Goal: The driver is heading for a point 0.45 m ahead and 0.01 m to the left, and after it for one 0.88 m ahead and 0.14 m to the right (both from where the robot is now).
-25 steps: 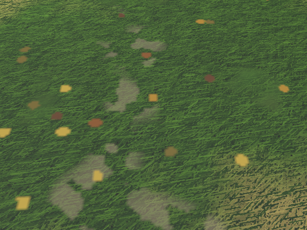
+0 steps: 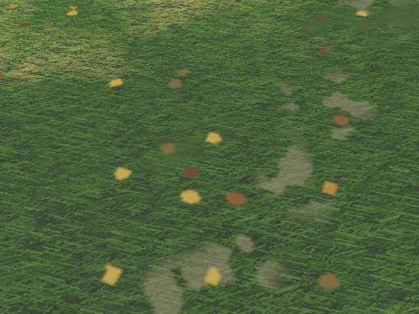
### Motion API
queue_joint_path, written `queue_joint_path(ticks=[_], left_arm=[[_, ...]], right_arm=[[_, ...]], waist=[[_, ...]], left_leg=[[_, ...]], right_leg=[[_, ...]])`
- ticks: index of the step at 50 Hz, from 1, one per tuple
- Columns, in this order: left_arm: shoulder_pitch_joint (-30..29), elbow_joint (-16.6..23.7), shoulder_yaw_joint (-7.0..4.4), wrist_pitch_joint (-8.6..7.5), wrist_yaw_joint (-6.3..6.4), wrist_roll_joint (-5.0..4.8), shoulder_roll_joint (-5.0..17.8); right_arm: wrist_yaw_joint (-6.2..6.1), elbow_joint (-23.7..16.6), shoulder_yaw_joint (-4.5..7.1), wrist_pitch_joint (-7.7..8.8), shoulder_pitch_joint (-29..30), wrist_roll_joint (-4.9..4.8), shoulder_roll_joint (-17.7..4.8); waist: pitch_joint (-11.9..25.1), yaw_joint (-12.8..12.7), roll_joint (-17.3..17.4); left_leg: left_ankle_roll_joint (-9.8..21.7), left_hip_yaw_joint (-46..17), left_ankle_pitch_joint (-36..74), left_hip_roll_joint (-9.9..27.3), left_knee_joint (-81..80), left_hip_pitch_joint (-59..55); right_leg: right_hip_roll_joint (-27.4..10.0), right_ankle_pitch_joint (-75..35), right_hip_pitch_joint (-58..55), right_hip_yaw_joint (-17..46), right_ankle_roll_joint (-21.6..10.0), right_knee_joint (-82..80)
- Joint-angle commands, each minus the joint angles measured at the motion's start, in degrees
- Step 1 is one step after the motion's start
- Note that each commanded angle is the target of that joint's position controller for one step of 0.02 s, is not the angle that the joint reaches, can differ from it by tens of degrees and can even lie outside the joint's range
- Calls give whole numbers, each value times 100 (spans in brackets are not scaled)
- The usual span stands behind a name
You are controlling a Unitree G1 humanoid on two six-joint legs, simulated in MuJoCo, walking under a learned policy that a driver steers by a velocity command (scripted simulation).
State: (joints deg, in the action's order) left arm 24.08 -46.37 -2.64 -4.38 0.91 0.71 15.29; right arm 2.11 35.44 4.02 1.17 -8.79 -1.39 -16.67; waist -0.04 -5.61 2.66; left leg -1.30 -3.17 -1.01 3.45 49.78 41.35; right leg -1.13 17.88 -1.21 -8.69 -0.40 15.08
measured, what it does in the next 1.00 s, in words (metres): walks ahead: left foot, then right foot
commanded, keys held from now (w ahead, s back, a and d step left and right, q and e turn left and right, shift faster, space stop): w+q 0.22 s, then w+e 0.54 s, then e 0.24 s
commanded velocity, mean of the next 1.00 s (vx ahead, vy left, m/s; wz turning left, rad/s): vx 0.45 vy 0.00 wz -0.07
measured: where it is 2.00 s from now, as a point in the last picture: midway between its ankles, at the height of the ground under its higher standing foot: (247, 260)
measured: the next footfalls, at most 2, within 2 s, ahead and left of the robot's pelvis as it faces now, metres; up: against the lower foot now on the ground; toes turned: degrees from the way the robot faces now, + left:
left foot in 0.16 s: +0.25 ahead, +0.13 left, +0.00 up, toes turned +8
right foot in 0.68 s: +0.60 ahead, -0.05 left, +0.00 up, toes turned +0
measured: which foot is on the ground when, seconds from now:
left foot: up 0.00-0.14, down 0.16-0.70, up 0.72-1.00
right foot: down 0.00-0.18, up 0.20-0.66, down 0.68-1.00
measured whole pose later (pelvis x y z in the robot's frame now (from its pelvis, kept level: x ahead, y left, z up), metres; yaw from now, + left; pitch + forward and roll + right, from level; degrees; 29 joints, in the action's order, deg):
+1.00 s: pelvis +0.56 +0.02 +0.00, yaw -9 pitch +2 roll +1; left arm 15.7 -38.5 -3.3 -0.8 0.8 -0.8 17.5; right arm -0.6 39.3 1.7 3.8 -3.8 0.9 -17.2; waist -3.8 -2.6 1.2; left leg -4.9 -6.8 -7.9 1.8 44.6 37.3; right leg 7.0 10.3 14.3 7.3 -4.8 23.1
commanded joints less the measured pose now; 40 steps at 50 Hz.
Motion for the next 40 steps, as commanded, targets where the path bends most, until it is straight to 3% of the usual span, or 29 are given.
queue_joint_path(ticks=[1,3,5,6,7,8,9,10,11,12,13,14,15,17,19,23,26,28,30,32,33,34,35,36,37,38,39,40], left_arm=[[-11,171,-245,-20,31,-73,1035],[52,76,-269,44,24,-130,1121],[8,45,-322,103,57,-168,1312],[-2,41,-356,136,93,-183,1423],[-65,57,-365,162,125,-194,1457],[-144,157,-336,128,149,-194,1403],[135,418,-119,27,88,86,631],[164,699,-17,-203,8,-17,647],[-651,867,-162,-333,-45,-242,1116],[-800,903,-124,-386,-61,-334,1065],[-753,761,-115,-376,-20,-242,972],[-657,679,-151,-308,-15,-159,995],[-490,595,-155,-215,-48,-151,959],[-330,499,-118,-70,-69,-141,752],[-648,600,-84,3,-50,-122,637],[-1382,753,-12,-49,-132,-158,467],[-1876,946,18,-82,-241,-230,425],[-2073,1084,5,-83,-324,-228,474],[-2159,1223,-13,-76,-408,-186,509],[-1865,1270,-89,-30,-440,-152,659],[-1373,1202,-192,4,-425,-143,840],[-542,1032,-347,27,-374,-151,1103],[249,957,-521,80,-292,-168,1691],[160,1030,-509,47,-296,-255,1774],[301,1072,-372,43,-295,-203,1270],[36,1097,-322,43,-264,-143,1096],[-390,1187,-305,38,-259,-101,1089],[-742,1281,-274,29,-237,-69,983]], right_arm=[[157,-719,-83,146,1158,-29,-18],[242,-798,-87,167,1322,-48,-41],[275,-813,-5,161,1160,-15,-228],[261,-743,84,138,779,5,-407],[220,-547,238,115,-53,-14,-688],[103,-301,416,56,-1053,-32,-995],[-52,-157,481,-4,-1400,-55,-1480],[-32,-365,450,101,-1426,7,-1606],[-16,-262,343,153,-1416,64,-1147],[-28,-163,260,193,-1106,46,-888],[-35,-190,188,223,-680,39,-707],[-32,-213,116,255,-395,91,-503],[-38,-190,78,279,-267,159,-424],[-36,17,88,379,-266,147,-494],[-59,208,108,451,-360,162,-605],[-119,416,79,477,-441,187,-637],[-134,623,117,471,-719,147,-809],[-150,753,140,407,-834,108,-843],[-190,824,168,314,-857,78,-896],[-249,802,209,218,-736,77,-1035],[-285,779,221,160,-683,88,-1093],[-334,741,184,116,-640,95,-1032],[-368,583,55,184,-1005,251,-742],[-246,461,-150,348,-1374,287,-195],[-123,448,-36,538,-934,108,-775],[-68,248,-30,629,-369,-75,-849],[-94,143,-67,670,-91,-3,-756],[-151,149,-20,641,-44,140,-806]], waist=[[-733,-135,-728],[-760,-99,-727],[-434,165,-938],[-109,440,-1071],[388,931,-1037],[859,1469,-812],[1396,1117,605],[2566,1038,964],[1999,1348,305],[1166,1139,136],[736,830,-327],[486,631,-236],[403,468,-79],[280,357,-20],[-4,425,4],[-269,730,4],[-435,974,-48],[-511,1024,-98],[-476,972,-87],[-155,735,76],[211,452,136],[684,-1,-4],[1438,-135,-882],[2154,230,-2031],[2263,-127,-1275],[1426,-133,-895],[685,107,-253],[450,326,-106]], left_leg=[[114,401,113,-5,-813,322],[297,631,-219,-107,-1187,90],[561,952,-695,-456,-1383,-692],[718,1076,-942,-685,-1403,-1309],[945,1062,-749,-865,-1664,-2469],[1198,628,-455,-768,-1956,-4147],[1738,-1618,-336,657,-1820,-6215],[2778,-4677,-1518,1748,-2800,-7102],[2369,-3926,-1516,1462,-3132,-6718],[2122,-2895,-1024,1271,-3201,-5790],[1891,-2212,-418,1019,-3247,-4829],[1816,-1754,286,844,-3357,-4158],[1789,-1471,592,748,-3530,-3691],[1811,-1016,1055,728,-3772,-3153],[1719,-565,1177,658,-3969,-2913],[1339,207,743,374,-4138,-2920],[1287,267,442,693,-4258,-3437],[1233,320,625,907,-4086,-4072],[1123,374,1225,1074,-3767,-4612],[960,551,3021,1053,-3040,-4849],[862,676,3954,961,-2259,-4830],[666,929,4102,728,-1024,-4347],[392,1060,2111,362,936,-2736],[38,432,-2901,-961,2872,-519],[184,-509,-2916,-621,3209,116],[282,-418,-2515,-358,3017,377],[273,-317,-2224,-165,2515,307],[203,-288,-2067,15,2044,-65]], right_leg=[[-1404,-1925,-39,454,-713,-590],[-1483,-2675,-302,254,-668,-384],[-1496,-5000,-475,-28,-565,280],[-1496,-6152,-522,-131,-515,926],[-1433,-6552,-238,-233,-416,1939],[-1244,-5761,825,-286,-222,3313],[-563,-290,3084,-168,22,5266],[285,1752,4328,1127,159,6666],[-64,1134,4893,1570,112,6718],[-333,585,4889,1402,31,6272],[-602,219,4502,1323,51,5813],[-752,15,4116,1309,106,5479],[-837,-113,3762,1308,140,5394],[-861,-271,3531,1192,260,5126],[-869,-810,3759,1165,340,4659],[-655,-2456,3617,1052,199,2959],[-488,-2785,3684,1038,54,2236],[-428,-2520,4019,1089,-86,1974],[-331,-1945,4175,1002,-247,1849],[-13,-1239,3625,661,-447,1848],[226,-1006,2937,469,-579,1854],[434,-1278,1685,442,-776,1624],[-627,-1712,-309,2028,-1310,1783],[-1788,-518,-2030,5245,-2415,797],[-1731,313,-2187,5486,-2158,325],[-1546,240,-1536,4675,-1877,268],[-1365,-881,-531,4067,-1764,214],[-1220,-2230,140,3568,-1695,247]])
Over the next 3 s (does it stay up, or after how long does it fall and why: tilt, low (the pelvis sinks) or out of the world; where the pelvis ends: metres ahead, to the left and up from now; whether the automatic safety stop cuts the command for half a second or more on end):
stays up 0.68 -0.04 0.00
